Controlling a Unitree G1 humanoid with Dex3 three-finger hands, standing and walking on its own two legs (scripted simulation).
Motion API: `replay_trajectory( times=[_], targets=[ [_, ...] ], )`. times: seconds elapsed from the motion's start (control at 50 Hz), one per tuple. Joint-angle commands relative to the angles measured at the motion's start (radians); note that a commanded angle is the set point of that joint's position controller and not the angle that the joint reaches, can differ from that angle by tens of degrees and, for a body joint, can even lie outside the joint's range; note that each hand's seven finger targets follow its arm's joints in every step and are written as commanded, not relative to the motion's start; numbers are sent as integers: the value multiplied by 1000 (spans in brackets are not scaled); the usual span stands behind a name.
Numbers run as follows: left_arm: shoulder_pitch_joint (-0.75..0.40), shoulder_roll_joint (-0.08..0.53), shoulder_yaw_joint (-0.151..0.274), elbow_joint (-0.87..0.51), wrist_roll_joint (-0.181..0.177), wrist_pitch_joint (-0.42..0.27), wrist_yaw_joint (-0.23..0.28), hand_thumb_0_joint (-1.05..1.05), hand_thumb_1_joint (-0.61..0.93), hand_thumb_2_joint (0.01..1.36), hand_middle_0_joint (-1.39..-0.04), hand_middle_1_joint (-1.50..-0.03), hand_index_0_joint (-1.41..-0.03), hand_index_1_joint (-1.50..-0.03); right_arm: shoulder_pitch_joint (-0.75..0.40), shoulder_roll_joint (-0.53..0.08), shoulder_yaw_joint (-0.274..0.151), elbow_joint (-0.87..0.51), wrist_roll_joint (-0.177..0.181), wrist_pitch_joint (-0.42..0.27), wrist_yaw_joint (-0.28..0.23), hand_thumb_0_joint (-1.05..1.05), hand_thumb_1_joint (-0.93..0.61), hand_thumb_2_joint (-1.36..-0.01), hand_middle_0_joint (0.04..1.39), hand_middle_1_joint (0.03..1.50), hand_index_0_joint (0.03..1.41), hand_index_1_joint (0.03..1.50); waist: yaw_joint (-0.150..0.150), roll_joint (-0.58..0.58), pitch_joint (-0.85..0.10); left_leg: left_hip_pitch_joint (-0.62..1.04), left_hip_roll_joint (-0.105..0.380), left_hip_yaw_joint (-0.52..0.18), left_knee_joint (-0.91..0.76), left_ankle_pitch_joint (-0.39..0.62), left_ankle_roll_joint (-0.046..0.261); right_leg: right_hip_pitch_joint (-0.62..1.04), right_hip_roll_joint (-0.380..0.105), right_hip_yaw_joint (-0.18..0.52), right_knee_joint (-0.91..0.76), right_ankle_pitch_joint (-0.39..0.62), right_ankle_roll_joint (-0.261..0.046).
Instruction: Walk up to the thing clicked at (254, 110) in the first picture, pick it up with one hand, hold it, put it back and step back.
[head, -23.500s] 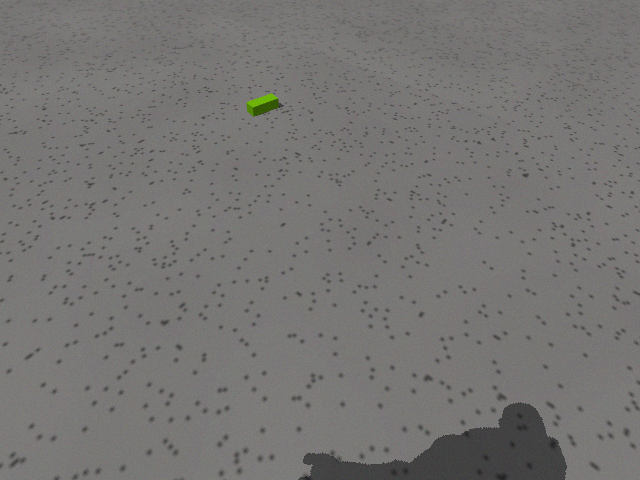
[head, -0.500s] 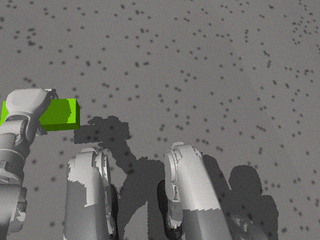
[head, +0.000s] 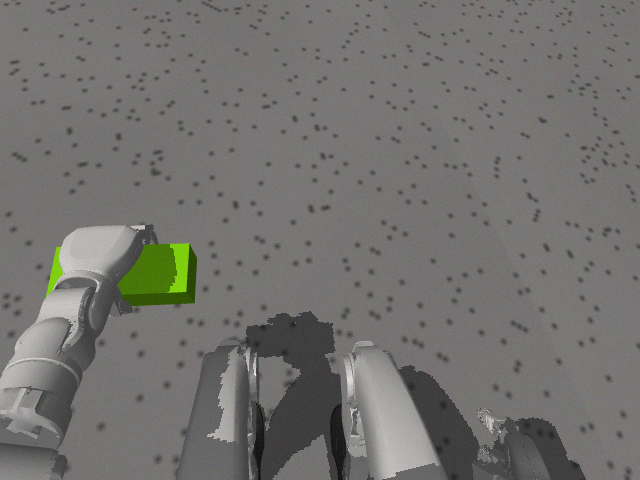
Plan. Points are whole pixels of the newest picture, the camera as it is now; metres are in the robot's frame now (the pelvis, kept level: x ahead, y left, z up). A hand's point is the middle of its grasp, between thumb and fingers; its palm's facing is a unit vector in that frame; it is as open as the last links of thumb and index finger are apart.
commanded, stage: lift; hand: left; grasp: from above
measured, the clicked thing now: (128, 276) +0.39 +0.26 -0.12
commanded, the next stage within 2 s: hold in 0.80 s
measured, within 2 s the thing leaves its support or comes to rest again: neither
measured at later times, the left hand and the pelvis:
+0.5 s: hand (51, 236) +0.36 +0.26 +0.08, palm faces -0.44 -0.05 -0.90, open 10.1 cm; pelvis +0.04 +0.01 +0.16, yaw +1 degrees
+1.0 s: hand (20, 189) +0.37 +0.25 +0.15, palm faces -0.44 -0.05 -0.90, open 10.1 cm; pelvis +0.06 +0.01 +0.22, yaw +1 degrees
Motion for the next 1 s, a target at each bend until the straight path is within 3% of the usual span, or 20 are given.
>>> replay_trajectory(
  times=[0.0,0.06,0.1,0.14,0.22,0.28,0.32,0.36,0.44,0.46,0.5,0.52,0.58,0.64,0.72,0.76,0.8,0.82,0.98],
  targets=[
    [-213,202,64,-201,-20,16,28,0,509,876,-909,-789,-909,-790,101,-173,-64,-74,15,-23,-34,0,-910,-905,200,300,200,300,-11,107,-490,591,-12,-34,-399,47,-2,351,24,21,-357,112,-16],
    [-153,205,73,-200,-19,24,27,0,523,889,-935,-778,-926,-789,95,-159,-54,-71,22,-24,-48,0,-910,-905,200,300,200,300,5,89,-439,646,-17,-21,-476,64,-4,449,26,32,-440,115,-17],
    [-181,171,43,-188,-20,24,23,0,541,892,-942,-795,-939,-800,100,-152,-51,-60,22,-30,-57,0,-911,-906,200,300,200,300,-17,86,-370,680,-11,-25,-529,56,-7,464,27,37,-492,108,-17],
    [-198,175,41,-168,-18,19,23,0,538,860,-928,-793,-931,-792,101,-151,-49,-52,24,-41,-63,0,-912,-907,200,300,200,300,-16,82,-336,719,-10,-30,-579,40,-9,500,28,42,-536,97,-17],
    [-186,131,6,-130,-18,9,22,0,526,857,-927,-777,-924,-782,110,-153,-52,-45,23,-55,-66,0,-910,-907,200,300,200,300,-12,79,-301,826,-10,-26,-666,84,-17,587,27,51,-628,127,-20],
    [-185,146,14,-106,-4,4,26,0,489,862,-907,-776,-898,-787,116,-153,-52,-44,24,-61,-65,0,-911,-908,200,300,200,300,-3,72,-281,892,-9,-27,-730,117,-21,656,28,50,-685,160,-21],
    [-189,111,-13,-97,-3,0,25,0,506,877,-919,-780,-910,-792,119,-152,-50,-42,22,-64,-63,0,-910,-908,200,300,200,300,-1,75,-274,945,-9,-22,-764,158,-22,690,29,48,-714,199,-21],
    [-182,118,-7,-82,-4,1,31,0,533,891,-943,-774,-931,-789,120,-154,-49,-46,24,-67,-61,0,-909,-907,200,300,200,300,5,57,-240,971,-10,-19,-807,160,-20,735,29,48,-756,207,-19],
    [-177,93,-22,-92,-4,18,38,0,554,903,-973,-764,-955,-785,137,-149,-51,-40,23,-64,-59,0,-909,-907,200,300,200,300,6,61,-256,1065,-12,-4,-855,297,-25,830,30,57,-816,309,-23],
    [-148,120,5,-80,-1,23,41,0,547,887,-965,-753,-948,-773,141,-154,-54,-42,25,-62,-59,0,-909,-907,200,300,200,300,21,53,-249,1077,-15,3,-869,322,-24,859,30,58,-835,330,-22],
    [-167,124,6,-96,-1,26,46,0,545,877,-974,-727,-952,-752,136,-152,-54,-46,23,-59,-59,0,-909,-906,200,300,200,300,21,52,-242,1106,-18,11,-899,334,-23,898,26,62,-868,343,-21],
    [-167,97,-15,-84,-3,28,44,0,560,892,-980,-735,-959,-759,136,-146,-52,-47,22,-58,-59,0,-907,-905,200,300,200,300,12,46,-224,1110,-18,12,-911,341,-22,908,25,66,-884,350,-20],
    [-147,111,0,-83,-10,34,40,0,544,897,-982,-713,-955,-743,132,-150,-56,-52,23,-54,-59,0,-907,-905,200,300,200,300,23,46,-215,1161,-17,16,-953,364,-23,950,23,70,-925,364,-21],
    [-156,89,-27,-94,-18,33,24,0,544,901,-977,-715,-951,-743,124,-149,-55,-64,25,-51,-60,0,-905,-904,200,300,200,300,18,33,-185,1188,-18,19,-999,343,-21,982,21,75,-973,350,-19],
    [-139,92,-25,-116,-33,26,8,0,560,880,-993,-693,-969,-720,117,-149,-56,-72,28,-51,-61,0,-905,-902,200,300,200,300,23,3,-168,1224,-25,30,-1043,343,-17,1049,17,86,-1030,353,-15],
    [-135,104,-14,-120,-33,22,5,0,575,881,-989,-710,-974,-728,112,-149,-57,-71,28,-51,-64,0,-904,-901,200,300,200,300,27,17,-167,1253,-24,33,-1059,364,-19,1062,15,87,-1045,370,-16],
    [-163,84,-33,-139,-29,17,4,0,551,905,-981,-722,-962,-744,116,-148,-56,-72,29,-51,-64,0,-905,-902,200,300,200,300,17,14,-168,1282,-23,30,-1076,376,-21,1071,17,89,-1056,380,-16],
    [-140,94,-20,-137,-31,15,5,0,570,898,-973,-749,-967,-758,113,-148,-58,-70,30,-51,-65,0,-905,-902,200,300,200,300,29,22,-163,1288,-24,31,-1084,383,-23,1082,16,88,-1063,383,-17],
    [-159,100,-34,-160,-22,17,-7,0,593,916,-965,-778,-965,-780,87,-152,-57,-78,36,-44,-65,0,-903,-900,200,300,200,300,33,5,-148,1343,-33,46,-1132,417,-19,1151,10,103,-1125,421,-12]
  ],
)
